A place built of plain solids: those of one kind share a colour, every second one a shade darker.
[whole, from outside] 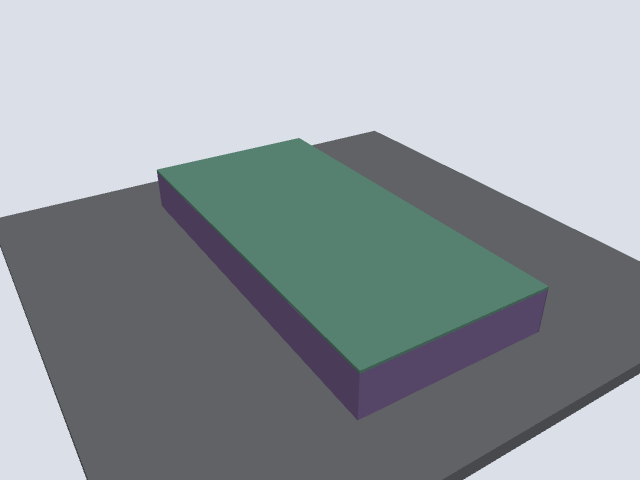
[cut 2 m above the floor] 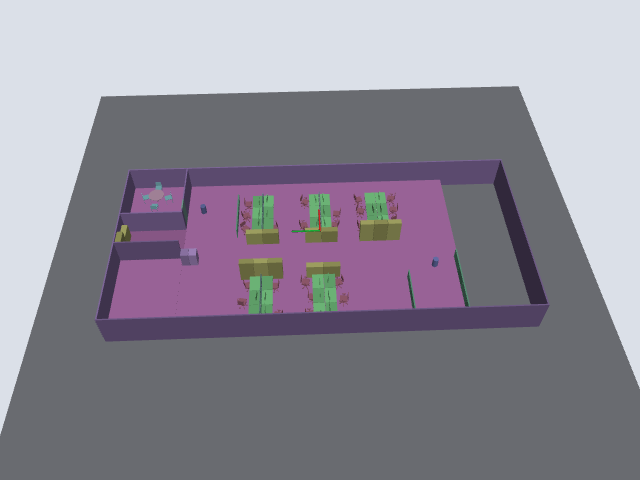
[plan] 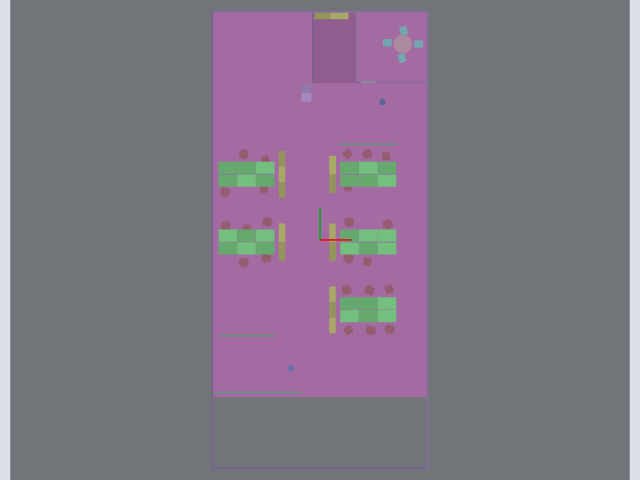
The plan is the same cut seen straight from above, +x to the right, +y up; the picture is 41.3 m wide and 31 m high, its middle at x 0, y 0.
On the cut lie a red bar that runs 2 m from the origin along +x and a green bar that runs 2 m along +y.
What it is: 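One storey of an office; an open floor with rows of desks, a band of small rooms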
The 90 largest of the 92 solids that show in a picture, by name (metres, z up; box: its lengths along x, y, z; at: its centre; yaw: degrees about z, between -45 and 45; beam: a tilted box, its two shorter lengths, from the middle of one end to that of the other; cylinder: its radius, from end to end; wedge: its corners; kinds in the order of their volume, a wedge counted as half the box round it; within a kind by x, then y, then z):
{
 "floor_1": {"box": [6.37, 4.55, 0.68], "at": [-3.71, 12.41, 0.29]},
 "floor_2": {"box": [13.8, 20.27, 0.68], "at": [0.0, 0.0, 0.29]},
 "floor_3": {"box": [2.69, 4.55, 0.68], "at": [0.92, 12.41, 0.29]},
 "floor_4": {"box": [4.53, 4.55, 0.68], "at": [4.63, 12.41, 0.29]},
 "roof_1": {"box": [14.0, 29.57, 0.2], "at": [0.0, 0.0, 3.33]},
 "wall_1": {"box": [0.1, 29.57, 3.28], "at": [-6.95, 0.0, 1.59]},
 "wall_2": {"box": [0.1, 4.55, 2.6], "at": [-0.48, 12.41, 1.93]},
 "wall_3": {"box": [13.8, 0.1, 3.28], "at": [0.0, -14.74, 1.59]},
 "wall_4": {"box": [13.8, 0.1, 3.28], "at": [0.0, 14.74, 1.59]},
 "wall_5": {"box": [0.1, 4.55, 2.6], "at": [2.32, 12.41, 1.93]},
 "wall_6": {"box": [3.31, 0.1, 2.6], "at": [5.25, 10.19, 1.93]},
 "wall_7": {"box": [0.1, 29.57, 3.28], "at": [6.95, 0.0, 1.59]},
 "cabinet_1": {"box": [0.43, 1.2, 1.23], "at": [-2.45, -0.74, 1.25]},
 "cabinet_2": {"box": [0.43, 1.2, 1.23], "at": [-2.45, 0.47, 1.25]},
 "cabinet_3": {"box": [0.43, 1.0, 1.88], "at": [-2.45, 3.23, 1.58]},
 "cabinet_4": {"box": [0.43, 1.0, 1.88], "at": [-2.45, 4.24, 1.58]},
 "cabinet_5": {"box": [0.43, 1.0, 1.88], "at": [-2.45, 5.25, 1.58]},
 "cabinet_6": {"box": [1.0, 0.43, 1.88], "at": [0.13, 14.46, 1.58]},
 "cabinet_7": {"box": [0.43, 1.0, 1.88], "at": [0.81, -5.52, 1.58]},
 "cabinet_8": {"box": [0.43, 1.0, 1.88], "at": [0.81, -4.51, 1.58]},
 "cabinet_9": {"box": [0.43, 1.0, 1.88], "at": [0.81, -3.5, 1.58]},
 "cabinet_10": {"box": [0.43, 1.2, 1.23], "at": [0.81, -0.74, 1.25]},
 "cabinet_11": {"box": [0.43, 1.2, 1.23], "at": [0.81, 0.47, 1.25]},
 "cabinet_12": {"box": [0.43, 1.2, 1.23], "at": [0.81, 3.64, 1.25]},
 "cabinet_13": {"box": [0.43, 1.2, 1.23], "at": [0.81, 4.85, 1.25]},
 "cabinet_14": {"box": [1.2, 0.43, 1.23], "at": [1.24, 14.46, 1.25]},
 "desk_1": {"box": [1.2, 0.8, 0.032], "at": [-5.96, -0.54, 1.36]},
 "desk_2": {"box": [1.2, 0.8, 0.032], "at": [-5.96, 0.28, 1.36]},
 "desk_3": {"box": [1.2, 0.8, 0.032], "at": [-5.96, 3.84, 1.36]},
 "desk_4": {"box": [1.2, 0.8, 0.032], "at": [-5.96, 4.66, 1.36]},
 "desk_5": {"box": [1.2, 0.8, 0.032], "at": [-4.75, -0.54, 1.36]},
 "desk_6": {"box": [1.2, 0.8, 0.032], "at": [-4.75, 0.28, 1.36]},
 "desk_7": {"box": [1.2, 0.8, 0.032], "at": [-4.75, 3.84, 1.36]},
 "desk_8": {"box": [1.2, 0.8, 0.032], "at": [-4.75, 4.66, 1.36]},
 "desk_9": {"box": [1.2, 0.8, 0.032], "at": [-3.54, -0.54, 1.36]},
 "desk_10": {"box": [1.2, 0.8, 0.032], "at": [-3.54, 0.28, 1.36]},
 "desk_11": {"box": [1.2, 0.8, 0.032], "at": [-3.54, 3.84, 1.36]},
 "desk_12": {"box": [1.2, 0.8, 0.032], "at": [-3.54, 4.66, 1.36]},
 "desk_13": {"box": [1.2, 0.8, 0.032], "at": [1.91, -4.92, 1.36]},
 "desk_14": {"box": [1.2, 0.8, 0.032], "at": [1.91, -4.1, 1.36]},
 "desk_15": {"box": [1.2, 0.8, 0.032], "at": [1.91, -0.54, 1.36]},
 "desk_16": {"box": [1.2, 0.8, 0.032], "at": [1.91, 0.28, 1.36]},
 "desk_17": {"box": [1.2, 0.8, 0.032], "at": [1.91, 3.84, 1.36]},
 "desk_18": {"box": [1.2, 0.8, 0.032], "at": [1.91, 4.66, 1.36]},
 "desk_19": {"box": [1.2, 0.8, 0.032], "at": [3.12, -4.92, 1.36]},
 "desk_20": {"box": [1.2, 0.8, 0.032], "at": [3.12, -4.1, 1.36]},
 "desk_21": {"box": [1.2, 0.8, 0.032], "at": [3.12, -0.54, 1.36]},
 "desk_22": {"box": [1.2, 0.8, 0.032], "at": [3.12, 0.28, 1.36]},
 "desk_23": {"box": [1.2, 0.8, 0.032], "at": [3.12, 3.84, 1.36]},
 "desk_24": {"box": [1.2, 0.8, 0.032], "at": [3.12, 4.66, 1.36]},
 "desk_25": {"box": [1.2, 0.8, 0.032], "at": [4.33, -4.92, 1.36]},
 "desk_26": {"box": [1.2, 0.8, 0.032], "at": [4.33, -4.1, 1.36]},
 "desk_27": {"box": [1.2, 0.8, 0.032], "at": [4.33, -0.54, 1.36]},
 "desk_28": {"box": [1.2, 0.8, 0.032], "at": [4.33, 0.28, 1.36]},
 "desk_29": {"box": [1.2, 0.8, 0.032], "at": [4.33, 3.84, 1.36]},
 "desk_30": {"box": [1.2, 0.8, 0.032], "at": [4.33, 4.66, 1.36]},
 "copier_1": {"box": [0.66, 0.57, 1.15], "at": [-0.87, 9.22, 1.21]},
 "copier_2": {"box": [0.66, 0.57, 1.15], "at": [-0.87, 9.8, 1.21]},
 "officechair_1": {"box": [0.52, 0.52, 0.08], "at": [-6.12, 3.12, 1.16], "yaw": -17.0},
 "officechair_2": {"box": [0.52, 0.52, 0.08], "at": [-6.09, 0.89, 1.14], "yaw": 9.3},
 "officechair_3": {"box": [0.52, 0.52, 0.08], "at": [-4.93, -1.43, 1.12], "yaw": -4.0},
 "officechair_4": {"box": [0.52, 0.52, 0.08], "at": [-4.9, 5.54, 1.13], "yaw": -13.7},
 "officechair_5": {"box": [0.5, 0.48, 0.08], "at": [-3.5, 5.13, 1.14], "yaw": 18.9},
 "officechair_6": {"box": [0.52, 0.52, 0.08], "at": [-3.47, -1.14, 1.12], "yaw": 15.2},
 "officechair_7": {"box": [0.52, 0.52, 0.08], "at": [-3.4, 1.15, 1.16], "yaw": -9.6},
 "officechair_8": {"box": [0.52, 0.52, 0.08], "at": [1.73, -3.23, 1.13], "yaw": 11.2},
 "officechair_9": {"box": [0.5, 0.48, 0.08], "at": [1.75, 5.54, 1.15], "yaw": -44.7},
 "officechair_10": {"box": [0.48, 0.5, 0.08], "at": [1.82, -5.83, 1.18], "yaw": 25.8},
 "officechair_11": {"box": [0.52, 0.52, 0.08], "at": [1.84, -1.17, 1.15], "yaw": -21.3},
 "officechair_12": {"box": [0.52, 0.52, 0.08], "at": [1.89, 1.14, 1.18], "yaw": 12.7},
 "officechair_13": {"box": [0.52, 0.52, 0.08], "at": [3.06, 5.53, 1.16], "yaw": 20.5},
 "officechair_14": {"box": [0.5, 0.48, 0.08], "at": [3.07, -1.39, 1.11], "yaw": -8.6},
 "officechair_15": {"box": [0.52, 0.52, 0.08], "at": [3.2, -3.27, 1.18], "yaw": -19.0},
 "officechair_16": {"box": [0.52, 0.52, 0.08], "at": [3.28, -5.81, 1.15], "yaw": -5.3},
 "officechair_17": {"box": [0.5, 0.48, 0.08], "at": [4.28, 5.4, 1.16], "yaw": 0.5},
 "officechair_18": {"box": [0.52, 0.52, 0.08], "at": [4.37, 1.0, 1.13], "yaw": -21.2},
 "officechair_19": {"box": [0.5, 0.48, 0.08], "at": [4.48, -3.2, 1.12], "yaw": 16.4},
 "officechair_20": {"box": [0.52, 0.52, 0.08], "at": [4.5, -5.74, 1.11], "yaw": -14.6},
 "door_1": {"box": [0.95, 0.1, 2.05], "at": [3.12, 10.19, 1.66]},
 "bin_1": {"cylinder": 0.21, "from": [-1.87, -8.3, 0.63], "to": [-1.87, -8.3, 1.34]},
 "bin_2": {"cylinder": 0.21, "from": [4.04, 8.91, 0.63], "to": [4.04, 8.91, 1.34]},
 "guard_1": {"box": [3.65, 0.1, 0.05], "at": [-4.75, -6.18, 1.54]},
 "guard_2": {"box": [1.35, 0.03, 0.84], "at": [-4.73, -9.85, 1.09]},
 "guard_3": {"box": [5.72, 0.1, 0.05], "at": [-4.02, -9.85, 1.54]},
 "guard_4": {"box": [1.35, 0.03, 0.84], "at": [-3.31, -9.85, 1.09]},
 "guard_5": {"box": [1.35, 0.03, 0.84], "at": [-1.9, -9.85, 1.09]},
 "guard_6": {"box": [3.67, 0.1, 0.05], "at": [3.12, 6.18, 1.54]},
 "meetingtable_1": {"cylinder": 0.6, "from": [5.35, 12.66, 1.34], "to": [5.35, 12.66, 1.38]},
 "visitorchair_1": {"box": [0.55, 0.48, 0.04], "at": [4.36, 12.74, 1.1], "yaw": -2.5},
 "visitorchair_2": {"box": [0.55, 0.48, 0.04], "at": [6.37, 12.66, 1.1], "yaw": 0.9}
}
